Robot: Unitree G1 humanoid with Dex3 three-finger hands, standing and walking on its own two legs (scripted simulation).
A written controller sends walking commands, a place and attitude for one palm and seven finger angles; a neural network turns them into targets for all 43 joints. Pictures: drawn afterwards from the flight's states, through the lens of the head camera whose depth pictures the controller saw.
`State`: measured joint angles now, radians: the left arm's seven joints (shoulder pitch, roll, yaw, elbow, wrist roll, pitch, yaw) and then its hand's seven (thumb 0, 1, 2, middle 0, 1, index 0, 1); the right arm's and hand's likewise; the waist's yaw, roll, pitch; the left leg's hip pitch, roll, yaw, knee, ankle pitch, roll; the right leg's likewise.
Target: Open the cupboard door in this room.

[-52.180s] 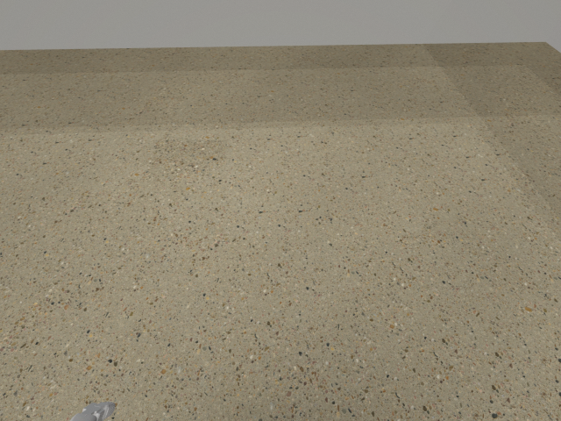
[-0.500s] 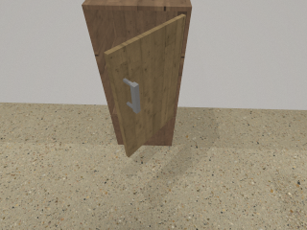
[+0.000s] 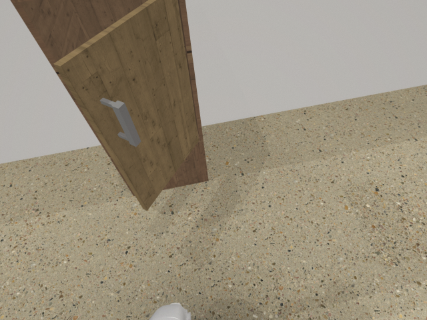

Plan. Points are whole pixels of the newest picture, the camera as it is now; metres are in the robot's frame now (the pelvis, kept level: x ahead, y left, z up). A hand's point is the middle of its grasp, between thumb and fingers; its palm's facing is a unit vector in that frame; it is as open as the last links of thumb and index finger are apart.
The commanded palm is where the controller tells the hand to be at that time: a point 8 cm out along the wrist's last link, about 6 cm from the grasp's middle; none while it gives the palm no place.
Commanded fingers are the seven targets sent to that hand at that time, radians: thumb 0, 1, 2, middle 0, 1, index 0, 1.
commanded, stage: walk to a spot facing it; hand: left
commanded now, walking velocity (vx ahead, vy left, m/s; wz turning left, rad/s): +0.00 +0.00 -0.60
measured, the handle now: (121, 122) +0.51 +0.26 +0.05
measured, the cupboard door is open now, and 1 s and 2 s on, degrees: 50 50 50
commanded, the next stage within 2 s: none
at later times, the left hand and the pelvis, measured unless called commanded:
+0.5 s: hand (135, 311) +0.15 +0.19 -0.15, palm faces -0.23 -0.95 -0.20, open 7.4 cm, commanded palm none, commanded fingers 0.00 0.90 0.90 -0.20 -0.30 -0.20 -0.30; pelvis +0.02 +0.01 +0.01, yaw -17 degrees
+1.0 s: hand (185, 281) +0.21 +0.09 -0.16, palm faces -0.56 -0.81 -0.19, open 7.4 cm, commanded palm none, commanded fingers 0.00 0.90 0.90 -0.20 -0.30 -0.20 -0.30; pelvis +0.03 -0.01 +0.01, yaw -35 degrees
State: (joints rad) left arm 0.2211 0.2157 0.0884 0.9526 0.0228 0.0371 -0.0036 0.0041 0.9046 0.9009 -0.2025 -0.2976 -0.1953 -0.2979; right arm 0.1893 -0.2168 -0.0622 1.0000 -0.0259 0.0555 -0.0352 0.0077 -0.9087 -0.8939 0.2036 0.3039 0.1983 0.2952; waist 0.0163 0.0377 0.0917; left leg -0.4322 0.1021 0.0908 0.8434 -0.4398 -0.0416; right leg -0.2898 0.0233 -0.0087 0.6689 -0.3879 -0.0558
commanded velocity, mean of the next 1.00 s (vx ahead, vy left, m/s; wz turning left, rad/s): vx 0.04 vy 0.00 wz -0.60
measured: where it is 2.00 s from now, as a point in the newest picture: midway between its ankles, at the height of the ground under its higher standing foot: outside the picture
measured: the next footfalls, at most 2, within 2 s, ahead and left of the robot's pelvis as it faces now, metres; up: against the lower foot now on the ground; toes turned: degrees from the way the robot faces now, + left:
left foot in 0.36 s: +0.09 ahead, +0.14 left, +0.00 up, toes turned -13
right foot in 0.66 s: +0.02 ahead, -0.14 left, +0.00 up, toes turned -26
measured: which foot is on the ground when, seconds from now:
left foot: up 0.00-0.34, down 0.36-0.64, up 0.66-0.94, down 0.96-1.00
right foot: down 0.00-0.34, up 0.36-0.64, down 0.66-0.94, up 0.96-1.00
